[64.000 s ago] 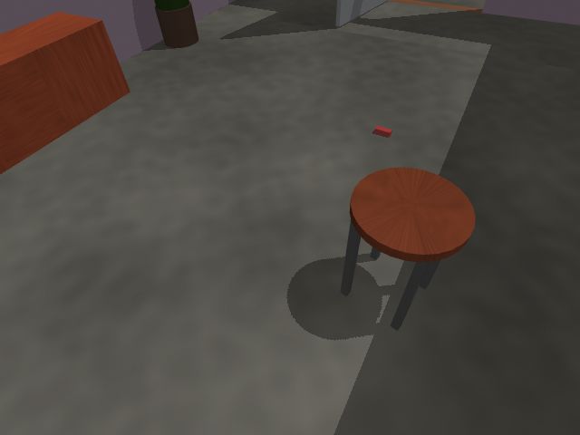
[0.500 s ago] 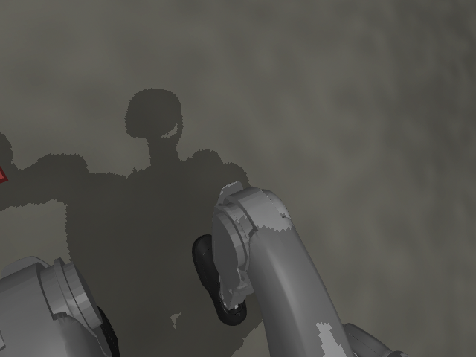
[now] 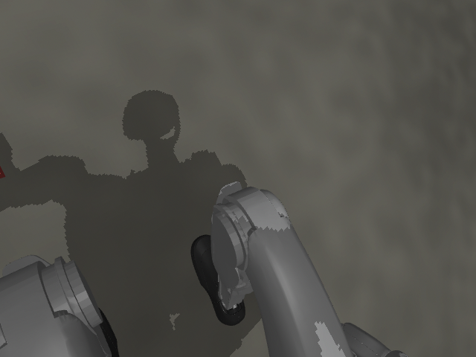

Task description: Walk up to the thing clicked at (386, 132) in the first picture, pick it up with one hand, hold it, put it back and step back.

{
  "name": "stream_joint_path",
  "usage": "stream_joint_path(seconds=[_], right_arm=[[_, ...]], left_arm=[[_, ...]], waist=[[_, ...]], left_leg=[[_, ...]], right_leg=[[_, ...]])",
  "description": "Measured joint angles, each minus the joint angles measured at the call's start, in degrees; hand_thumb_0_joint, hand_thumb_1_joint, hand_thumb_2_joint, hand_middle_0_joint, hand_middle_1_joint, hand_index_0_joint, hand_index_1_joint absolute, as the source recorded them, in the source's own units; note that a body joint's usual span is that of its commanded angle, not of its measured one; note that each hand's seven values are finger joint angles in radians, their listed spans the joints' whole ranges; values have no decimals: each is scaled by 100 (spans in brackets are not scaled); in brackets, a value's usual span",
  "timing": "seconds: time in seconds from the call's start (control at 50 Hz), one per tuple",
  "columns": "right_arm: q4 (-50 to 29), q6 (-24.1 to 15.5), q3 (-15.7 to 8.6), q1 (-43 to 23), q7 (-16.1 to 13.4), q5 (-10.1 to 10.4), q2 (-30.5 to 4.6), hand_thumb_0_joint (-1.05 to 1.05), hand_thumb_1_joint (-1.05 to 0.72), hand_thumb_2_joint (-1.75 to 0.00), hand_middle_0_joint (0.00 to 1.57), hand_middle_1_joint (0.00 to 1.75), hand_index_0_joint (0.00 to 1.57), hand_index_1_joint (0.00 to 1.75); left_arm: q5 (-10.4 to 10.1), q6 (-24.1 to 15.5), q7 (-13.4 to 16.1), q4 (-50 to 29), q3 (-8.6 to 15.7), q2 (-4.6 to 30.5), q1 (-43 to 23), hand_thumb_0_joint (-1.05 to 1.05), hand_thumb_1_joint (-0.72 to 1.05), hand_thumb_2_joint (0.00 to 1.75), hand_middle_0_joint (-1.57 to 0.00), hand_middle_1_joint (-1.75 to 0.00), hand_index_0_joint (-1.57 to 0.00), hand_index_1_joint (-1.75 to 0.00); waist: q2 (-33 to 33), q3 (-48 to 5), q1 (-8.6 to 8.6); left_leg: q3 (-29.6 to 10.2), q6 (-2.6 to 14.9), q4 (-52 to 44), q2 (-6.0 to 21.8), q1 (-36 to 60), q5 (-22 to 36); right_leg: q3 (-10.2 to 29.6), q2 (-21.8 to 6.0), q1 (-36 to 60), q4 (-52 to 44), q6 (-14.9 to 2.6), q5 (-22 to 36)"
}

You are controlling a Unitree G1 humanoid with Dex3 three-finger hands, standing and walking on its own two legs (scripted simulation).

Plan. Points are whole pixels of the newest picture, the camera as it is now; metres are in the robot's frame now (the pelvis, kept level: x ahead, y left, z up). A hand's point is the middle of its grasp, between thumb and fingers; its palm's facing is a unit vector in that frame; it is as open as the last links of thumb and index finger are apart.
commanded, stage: close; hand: left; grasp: from above
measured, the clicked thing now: out of the picture +0.45 +0.28 -0.30
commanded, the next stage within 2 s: settle in 0.04 s
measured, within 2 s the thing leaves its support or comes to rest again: leaves its support in 0.48 s
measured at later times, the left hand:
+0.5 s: hand out of the picture +0.43 +0.29 -0.25, palm faces -0.43 -0.17 -0.89, open 6.8 cm
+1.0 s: hand out of the picture +0.43 +0.29 -0.15, palm faces -0.43 -0.13 -0.90, open 6.9 cm
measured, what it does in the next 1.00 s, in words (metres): stands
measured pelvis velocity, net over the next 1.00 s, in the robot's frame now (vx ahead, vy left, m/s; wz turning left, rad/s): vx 0.01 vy -0.01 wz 0.11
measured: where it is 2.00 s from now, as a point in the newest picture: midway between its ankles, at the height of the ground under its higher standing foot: (170, 330)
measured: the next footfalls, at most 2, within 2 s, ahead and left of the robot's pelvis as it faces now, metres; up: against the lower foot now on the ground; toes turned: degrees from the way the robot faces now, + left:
none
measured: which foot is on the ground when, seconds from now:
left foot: down 0.00-1.00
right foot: down 0.00-1.00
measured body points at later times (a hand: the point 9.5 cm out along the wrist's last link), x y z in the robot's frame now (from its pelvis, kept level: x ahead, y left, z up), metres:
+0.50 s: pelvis +0.00 +0.00 +0.00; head +0.27 +0.12 +0.34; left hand +0.45 +0.29 -0.20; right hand +0.05 -0.25 -0.06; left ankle +0.06 +0.13 -0.28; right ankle +0.12 -0.12 -0.28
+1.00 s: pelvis +0.01 -0.01 +0.02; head +0.23 +0.06 +0.40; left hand +0.45 +0.29 -0.10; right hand +0.08 -0.28 -0.09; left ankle +0.06 +0.13 -0.28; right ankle +0.12 -0.12 -0.28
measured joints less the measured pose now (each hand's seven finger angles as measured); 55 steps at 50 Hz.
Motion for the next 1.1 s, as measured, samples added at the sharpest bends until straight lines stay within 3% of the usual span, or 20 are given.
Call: stream_joint_path(seconds=[0.3,0.58,0.74,0.82,0.94,1.1], right_arm=[[-52,38,-33,52,-8,45,1,0,-91,-90,20,30,20,30],[262,307,-462,274,3,183,184,0,-92,-91,20,30,20,30],[469,542,-935,335,-61,459,238,0,-92,-91,20,30,20,30],[476,654,-1077,343,-152,588,227,0,-92,-91,20,30,20,30],[484,839,-1190,320,-351,714,225,0,-91,-91,20,30,20,30],[490,1075,-1304,266,-655,798,287,0,-91,-90,20,30,20,30]], left_arm=[[-26,94,-65,-131,82,-46,21,2,49,17,-88,-26,-94,-25],[68,149,-492,-907,431,-519,543,2,46,14,-94,-23,-99,-22],[-35,348,-750,-1248,228,-1013,630,2,44,17,-96,-21,-100,-22],[-97,446,-1012,-1349,163,-1225,595,1,43,18,-96,-21,-100,-22],[-138,428,-1398,-1579,46,-1446,543,1,43,19,-96,-21,-99,-22],[-145,338,-1673,-1808,-11,-1584,492,1,44,18,-96,-19,-99,-21]], waist=[[44,-46,9],[298,-545,246],[612,-1053,474],[743,-1240,571],[836,-1365,720],[875,-1441,875]], left_leg=[[18,19,-14,-2,-48,0],[154,-23,-119,-42,-116,-19],[384,-4,-296,-29,-154,29],[506,-3,-452,-22,-136,81],[631,-38,-648,-26,-28,135],[719,-74,-813,-49,59,210]], right_leg=[[13,-1,-39,-15,16,-8],[116,-77,-164,22,-69,-109],[300,-113,-297,5,-104,-128],[395,-133,-337,-58,-127,-112],[499,-164,-318,-123,-151,-105],[568,-201,-284,-187,-199,-82]])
